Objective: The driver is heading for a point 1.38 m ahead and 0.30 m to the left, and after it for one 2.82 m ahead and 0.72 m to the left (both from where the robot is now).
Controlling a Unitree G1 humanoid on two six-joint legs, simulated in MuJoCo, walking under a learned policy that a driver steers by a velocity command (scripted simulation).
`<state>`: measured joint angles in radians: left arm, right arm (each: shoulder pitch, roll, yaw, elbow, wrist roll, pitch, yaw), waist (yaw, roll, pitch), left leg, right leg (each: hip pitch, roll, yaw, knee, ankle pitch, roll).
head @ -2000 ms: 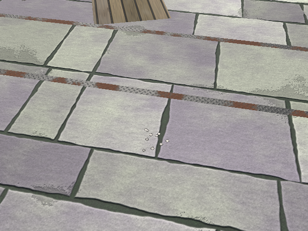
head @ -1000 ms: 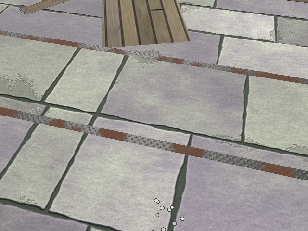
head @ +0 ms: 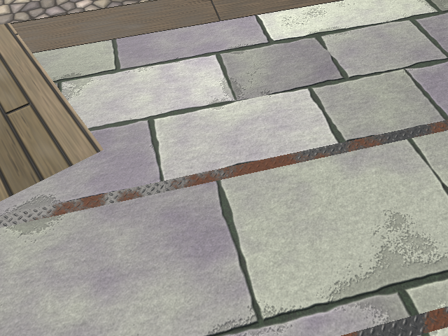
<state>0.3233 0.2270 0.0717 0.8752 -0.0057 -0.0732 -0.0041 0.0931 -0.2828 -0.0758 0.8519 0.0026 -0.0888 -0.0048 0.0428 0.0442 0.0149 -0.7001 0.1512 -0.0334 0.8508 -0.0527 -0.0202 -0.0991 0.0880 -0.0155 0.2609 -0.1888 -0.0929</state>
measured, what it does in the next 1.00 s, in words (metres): walks ahead: left foot, then right foot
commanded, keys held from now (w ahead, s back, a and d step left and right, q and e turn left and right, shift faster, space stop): w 1.00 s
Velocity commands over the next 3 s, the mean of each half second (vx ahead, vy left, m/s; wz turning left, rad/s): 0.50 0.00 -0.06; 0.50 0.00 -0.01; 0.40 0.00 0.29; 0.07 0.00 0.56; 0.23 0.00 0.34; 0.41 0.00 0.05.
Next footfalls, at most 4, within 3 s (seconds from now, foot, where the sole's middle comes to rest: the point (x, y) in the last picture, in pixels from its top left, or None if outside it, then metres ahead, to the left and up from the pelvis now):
0.24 left None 0.34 0.15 -0.78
0.78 right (284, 290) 0.63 -0.09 -0.78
1.32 left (211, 208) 0.94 0.15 -0.78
1.82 right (263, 182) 1.06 -0.04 -0.78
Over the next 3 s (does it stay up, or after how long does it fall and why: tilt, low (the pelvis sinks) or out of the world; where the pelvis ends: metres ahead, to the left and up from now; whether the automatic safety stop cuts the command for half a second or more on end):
stays up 1.22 0.25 0.00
